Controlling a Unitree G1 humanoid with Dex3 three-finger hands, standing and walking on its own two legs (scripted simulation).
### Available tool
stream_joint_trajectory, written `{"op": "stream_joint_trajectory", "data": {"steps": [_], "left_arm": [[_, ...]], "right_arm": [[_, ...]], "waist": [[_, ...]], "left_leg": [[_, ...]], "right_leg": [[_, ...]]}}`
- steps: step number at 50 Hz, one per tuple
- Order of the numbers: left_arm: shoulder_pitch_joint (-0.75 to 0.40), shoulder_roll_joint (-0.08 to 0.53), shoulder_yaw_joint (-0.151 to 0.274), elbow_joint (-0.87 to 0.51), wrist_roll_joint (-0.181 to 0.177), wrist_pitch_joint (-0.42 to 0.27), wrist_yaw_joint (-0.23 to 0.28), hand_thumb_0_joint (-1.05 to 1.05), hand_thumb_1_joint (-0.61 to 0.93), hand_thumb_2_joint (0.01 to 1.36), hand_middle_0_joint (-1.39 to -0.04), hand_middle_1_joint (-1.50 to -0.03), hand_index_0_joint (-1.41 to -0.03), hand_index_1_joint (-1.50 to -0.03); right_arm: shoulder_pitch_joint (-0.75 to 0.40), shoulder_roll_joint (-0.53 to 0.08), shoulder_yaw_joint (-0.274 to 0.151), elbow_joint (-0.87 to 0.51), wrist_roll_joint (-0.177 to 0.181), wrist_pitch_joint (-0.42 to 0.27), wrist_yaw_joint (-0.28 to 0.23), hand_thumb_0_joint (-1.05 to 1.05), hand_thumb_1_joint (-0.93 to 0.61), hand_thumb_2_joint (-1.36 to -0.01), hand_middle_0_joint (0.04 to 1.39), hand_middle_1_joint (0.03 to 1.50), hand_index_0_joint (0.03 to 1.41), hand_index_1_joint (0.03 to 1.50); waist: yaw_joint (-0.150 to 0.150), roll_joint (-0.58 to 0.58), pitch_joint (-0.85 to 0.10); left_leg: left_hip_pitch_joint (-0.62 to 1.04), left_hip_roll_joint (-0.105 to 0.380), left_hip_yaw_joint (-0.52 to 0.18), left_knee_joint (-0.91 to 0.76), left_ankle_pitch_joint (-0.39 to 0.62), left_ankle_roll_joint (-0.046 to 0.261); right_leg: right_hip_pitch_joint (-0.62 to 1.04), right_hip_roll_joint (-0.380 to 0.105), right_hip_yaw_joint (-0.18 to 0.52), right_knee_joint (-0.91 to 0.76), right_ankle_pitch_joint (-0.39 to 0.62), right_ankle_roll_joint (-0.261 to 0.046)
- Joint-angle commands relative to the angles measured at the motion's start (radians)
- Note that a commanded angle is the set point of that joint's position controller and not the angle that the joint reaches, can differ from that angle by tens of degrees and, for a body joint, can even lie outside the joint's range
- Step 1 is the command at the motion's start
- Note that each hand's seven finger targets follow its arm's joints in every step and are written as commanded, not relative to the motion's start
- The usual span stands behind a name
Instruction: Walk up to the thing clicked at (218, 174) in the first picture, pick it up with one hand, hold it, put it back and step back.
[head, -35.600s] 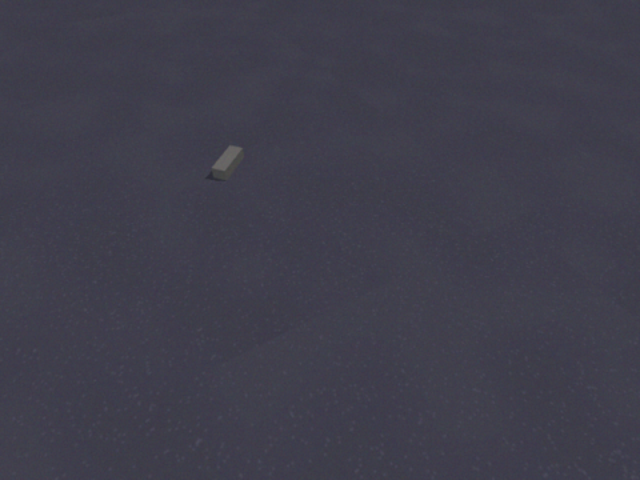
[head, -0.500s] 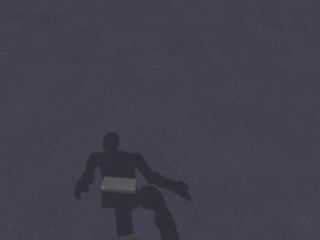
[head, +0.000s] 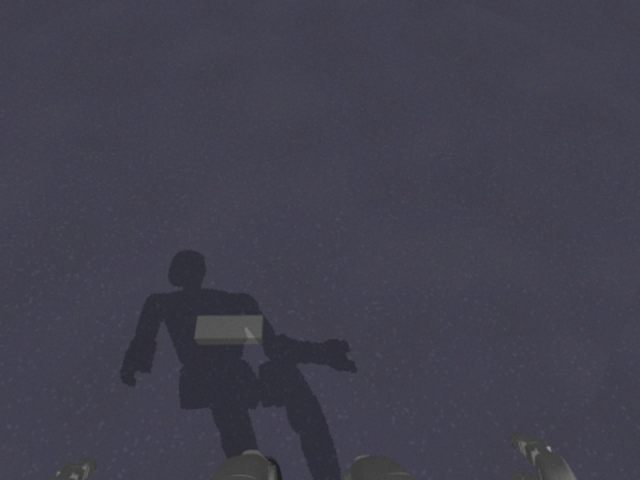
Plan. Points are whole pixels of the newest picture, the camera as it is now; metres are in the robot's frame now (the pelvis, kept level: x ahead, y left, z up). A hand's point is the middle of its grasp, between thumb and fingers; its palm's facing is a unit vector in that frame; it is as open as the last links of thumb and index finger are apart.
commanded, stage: step back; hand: left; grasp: from above
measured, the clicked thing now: (230, 330) +0.56 +0.23 -0.73
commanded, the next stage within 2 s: none
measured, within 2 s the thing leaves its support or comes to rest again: neither
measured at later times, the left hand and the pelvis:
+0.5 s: hand out of the picture -0.02 +0.27 -0.15, palm faces +0.06 -0.93 -0.37, open 7.3 cm; pelvis -0.13 +0.00 +0.00, yaw +3 degrees
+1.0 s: hand out of the picture -0.23 +0.21 -0.13, palm faces +0.01 -0.90 -0.44, open 7.3 cm; pelvis -0.30 -0.06 +0.00, yaw +1 degrees
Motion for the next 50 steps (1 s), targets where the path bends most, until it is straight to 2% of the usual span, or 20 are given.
{"op": "stream_joint_trajectory", "data": {"steps": [1,3,5,7,9,15,18,19,20,21,22,25,33,38,39,40,41,42,45,50], "left_arm": [[0.134,0.16,0.054,-0.045,0.007,-0.035,0.0,0.0,0.9,0.9,-0.2,-0.3,-0.2,-0.3],[0.174,0.198,0.063,-0.039,0.026,-0.049,0.003,0.0,0.9,0.9,-0.2,-0.3,-0.2,-0.3],[0.066,0.348,0.095,-0.101,0.025,-0.051,0.001,0.0,0.9,0.9,-0.2,-0.3,-0.2,-0.3],[-0.02,0.261,0.076,-0.14,0.013,-0.06,0.013,0.0,0.9,0.9,-0.2,-0.3,-0.2,-0.3],[-0.076,0.235,0.068,-0.153,0.02,-0.056,0.018,0.0,0.9,0.9,-0.2,-0.3,-0.2,-0.3],[0.037,0.214,0.059,-0.17,0.027,-0.042,0.027,0.0,0.9,0.9,-0.2,-0.3,-0.2,-0.3],[0.0,0.234,0.052,-0.179,0.009,-0.024,0.015,0.0,0.9,0.9,-0.2,-0.3,-0.2,-0.3],[0.022,0.202,0.042,-0.183,0.006,-0.017,0.012,0.0,0.9,0.9,-0.2,-0.3,-0.2,-0.3],[0.041,0.165,0.036,-0.191,0.0,-0.013,0.008,0.0,0.9,0.9,-0.2,-0.3,-0.2,-0.3],[-0.022,0.192,0.052,-0.199,-0.004,-0.014,0.019,0.0,0.9,0.9,-0.2,-0.3,-0.2,-0.3],[-0.045,0.205,0.061,-0.183,0.009,-0.012,0.028,0.0,0.9,0.9,-0.2,-0.3,-0.2,-0.3],[0.056,0.189,0.061,-0.134,-0.009,-0.009,0.02,0.0,0.9,0.9,-0.2,-0.3,-0.2,-0.3],[0.063,0.176,0.058,-0.14,0.008,-0.018,0.002,0.0,0.9,0.9,-0.2,-0.3,-0.2,-0.3],[0.241,0.171,0.067,-0.041,0.007,-0.027,-0.012,0.0,0.9,0.9,-0.2,-0.3,-0.2,-0.3],[0.254,0.192,0.072,-0.034,0.02,-0.031,-0.011,0.0,0.9,0.9,-0.2,-0.3,-0.2,-0.3],[0.231,0.282,0.097,-0.053,0.041,-0.036,-0.011,0.0,0.9,0.9,-0.2,-0.3,-0.2,-0.3],[0.14,0.406,0.115,-0.111,0.038,-0.027,-0.006,0.0,0.9,0.9,-0.2,-0.3,-0.2,-0.3],[0.067,0.389,0.106,-0.14,0.037,-0.036,0.001,0.0,0.9,0.9,-0.2,-0.3,-0.2,-0.3],[-0.096,0.254,0.073,-0.159,0.037,-0.047,0.013,0.0,0.9,0.9,-0.2,-0.3,-0.2,-0.3],[0.065,0.231,0.066,-0.147,0.037,-0.043,0.027,0.0,0.9,0.9,-0.2,-0.3,-0.2,-0.3]], "right_arm": [[-0.01,-0.299,-0.084,-0.069,0.002,-0.005,-0.011,0.0,-0.9,-0.9,0.2,0.3,0.2,0.3],[-0.017,-0.256,-0.068,-0.071,0.019,0.001,-0.006,0.0,-0.9,-0.9,0.2,0.3,0.2,0.3],[-0.049,-0.222,-0.063,-0.072,0.025,0.004,-0.012,0.0,-0.9,-0.9,0.2,0.3,0.2,0.3],[0.012,-0.239,-0.066,-0.042,0.03,0.006,-0.01,0.0,-0.9,-0.9,0.2,0.3,0.2,0.3],[0.06,-0.222,-0.058,-0.024,0.029,0.001,-0.014,0.0,-0.9,-0.9,0.2,0.3,0.2,0.3],[0.058,-0.211,-0.048,-0.053,0.014,-0.011,-0.011,0.0,-0.9,-0.9,0.2,0.3,0.2,0.3],[0.148,-0.199,-0.06,-0.019,0.004,-0.022,-0.004,0.0,-0.9,-0.9,0.2,0.3,0.2,0.3],[0.141,-0.232,-0.075,-0.025,-0.01,-0.029,-0.005,0.0,-0.9,-0.9,0.2,0.3,0.2,0.3],[0.139,-0.316,-0.095,-0.036,-0.026,-0.033,-0.006,0.0,-0.9,-0.9,0.2,0.3,0.2,0.3],[0.096,-0.415,-0.108,-0.056,-0.011,-0.031,0.004,0.0,-0.9,-0.9,0.2,0.3,0.2,0.3],[0.086,-0.401,-0.111,-0.054,-0.013,-0.036,-0.001,0.0,-0.9,-0.9,0.2,0.3,0.2,0.3],[-0.015,-0.296,-0.076,-0.068,-0.016,-0.036,-0.013,0.0,-0.9,-0.9,0.2,0.3,0.2,0.3],[0.067,-0.299,-0.088,-0.091,-0.012,-0.026,-0.018,0.0,-0.9,-0.9,0.2,0.3,0.2,0.3],[-0.016,-0.33,-0.086,-0.113,-0.004,0.005,-0.012,0.0,-0.9,-0.9,0.2,0.3,0.2,0.3],[-0.01,-0.294,-0.075,-0.115,0.002,0.011,-0.009,0.0,-0.9,-0.9,0.2,0.3,0.2,0.3],[0.001,-0.218,-0.058,-0.133,0.009,0.011,-0.009,0.0,-0.9,-0.9,0.2,0.3,0.2,0.3],[-0.059,-0.225,-0.07,-0.149,0.011,0.012,-0.027,0.0,-0.9,-0.9,0.2,0.3,0.2,0.3],[-0.073,-0.268,-0.085,-0.136,0.009,0.012,-0.031,0.0,-0.9,-0.9,0.2,0.3,0.2,0.3],[0.082,-0.244,-0.067,-0.053,0.018,0.007,-0.024,0.0,-0.9,-0.9,0.2,0.3,0.2,0.3],[0.048,-0.214,-0.049,-0.065,0.005,-0.006,-0.019,0.0,-0.9,-0.9,0.2,0.3,0.2,0.3]], "waist": [[0.033,0.148,-0.295],[0.044,0.046,-0.295],[0.075,-0.274,-0.19],[0.025,-0.11,-0.14],[-0.008,-0.125,-0.138],[0.06,-0.154,-0.228],[0.016,-0.139,-0.256],[0.023,-0.076,-0.258],[0.028,0.125,-0.259],[-0.014,0.245,-0.239],[-0.027,0.19,-0.221],[0.054,0.13,-0.186],[-0.017,0.185,-0.249],[0.059,0.225,-0.312],[0.064,0.148,-0.281],[0.066,-0.113,-0.219],[0.117,-0.304,-0.159],[0.084,-0.217,-0.081],[-0.027,-0.135,-0.099],[0.079,-0.148,-0.193]], "left_leg": [[0.153,0.237,-0.278,-0.13,0.261,0.129],[0.009,0.15,-0.213,-0.028,0.109,0.037],[-0.118,-0.099,-0.128,0.387,-0.365,-0.06],[-0.095,-0.104,-0.259,0.557,-0.303,-0.059],[-0.106,-0.141,-0.221,0.584,-0.243,-0.06],[-0.089,-0.044,-0.135,0.142,-0.268,-0.068],[0.108,-0.048,-0.045,-0.204,0.001,-0.045],[0.18,0.007,-0.144,-0.242,0.104,-0.024],[0.242,0.225,-0.435,-0.275,0.215,0.051],[0.108,0.384,-0.59,-0.305,0.356,0.208],[0.039,0.409,-0.628,-0.306,0.339,0.254],[0.087,0.255,-0.344,-0.24,0.391,0.159],[0.27,0.268,-0.313,-0.185,0.364,0.207],[0.051,0.201,-0.236,-0.113,0.169,0.1],[-0.055,0.142,-0.209,-0.05,0.003,0.054],[-0.294,-0.032,-0.167,0.146,-0.236,-0.021],[-0.211,-0.108,-0.179,0.41,-0.37,-0.064],[-0.173,-0.066,-0.273,0.534,-0.339,-0.071],[-0.131,-0.13,-0.234,0.616,-0.196,-0.065],[-0.172,-0.088,-0.155,0.341,-0.282,-0.082]], "right_leg": [[0.103,-0.039,-0.061,-0.309,0.152,-0.045],[0.212,-0.115,0.063,-0.477,0.272,-0.088],[0.016,-0.463,0.485,-0.589,0.394,-0.35],[-0.022,-0.38,0.319,-0.527,0.594,-0.313],[-0.003,-0.289,0.162,-0.492,0.637,-0.236],[0.273,-0.292,0.145,-0.391,0.703,-0.219],[0.187,-0.249,0.094,-0.285,0.63,-0.169],[0.078,-0.209,0.083,-0.243,0.5,-0.117],[-0.097,-0.086,0.019,-0.092,0.243,-0.059],[-0.117,0.038,0.002,0.1,-0.152,-0.03],[-0.101,0.044,0.11,0.257,-0.167,-0.034],[-0.162,0.054,0.134,0.399,-0.011,-0.039],[-0.139,0.002,0.038,0.113,-0.027,0.021],[0.191,-0.028,-0.108,-0.411,0.176,-0.038],[0.226,-0.045,-0.059,-0.459,0.19,-0.054],[0.224,-0.239,0.262,-0.527,0.052,-0.124],[-0.118,-0.483,0.533,-0.677,-0.016,-0.3],[-0.225,-0.497,0.533,-0.69,0.011,-0.32],[-0.134,-0.28,0.146,-0.509,0.352,-0.197],[0.212,-0.296,0.118,-0.401,0.655,-0.218]]}}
